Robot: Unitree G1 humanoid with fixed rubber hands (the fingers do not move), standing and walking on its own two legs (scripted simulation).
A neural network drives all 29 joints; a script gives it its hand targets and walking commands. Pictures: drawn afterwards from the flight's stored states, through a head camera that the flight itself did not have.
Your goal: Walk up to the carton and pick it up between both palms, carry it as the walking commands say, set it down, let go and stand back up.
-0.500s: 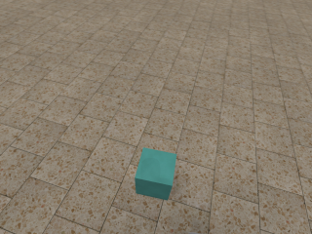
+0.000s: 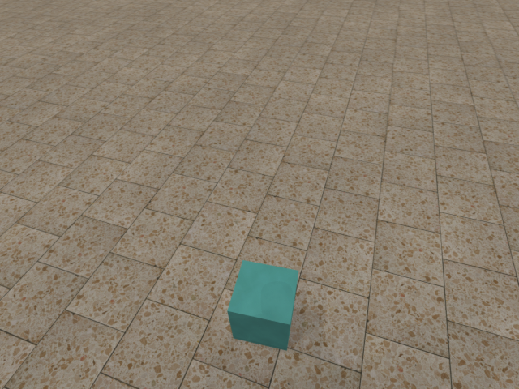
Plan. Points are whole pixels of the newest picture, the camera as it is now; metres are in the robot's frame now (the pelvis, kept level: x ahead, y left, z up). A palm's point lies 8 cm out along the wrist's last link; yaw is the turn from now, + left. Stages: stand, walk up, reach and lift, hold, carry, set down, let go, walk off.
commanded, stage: walk up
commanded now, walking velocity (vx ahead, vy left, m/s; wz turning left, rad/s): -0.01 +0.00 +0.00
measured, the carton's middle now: (264, 305) +0.56 +0.01 -0.65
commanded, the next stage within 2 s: stand in 1.96 s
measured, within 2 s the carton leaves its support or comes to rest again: neither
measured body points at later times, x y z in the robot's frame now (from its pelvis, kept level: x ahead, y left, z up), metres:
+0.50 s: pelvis +0.01 +0.08 -0.01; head +0.02 +0.07 +0.44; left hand +0.00 +0.36 -0.15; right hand +0.03 -0.18 -0.15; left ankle +0.01 +0.20 -0.74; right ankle +0.04 -0.09 -0.74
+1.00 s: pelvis +0.15 +0.08 -0.02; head +0.18 +0.06 +0.43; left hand +0.34 +0.26 -0.15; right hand +0.00 -0.12 -0.16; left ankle +0.03 +0.20 -0.71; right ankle +0.18 -0.02 -0.75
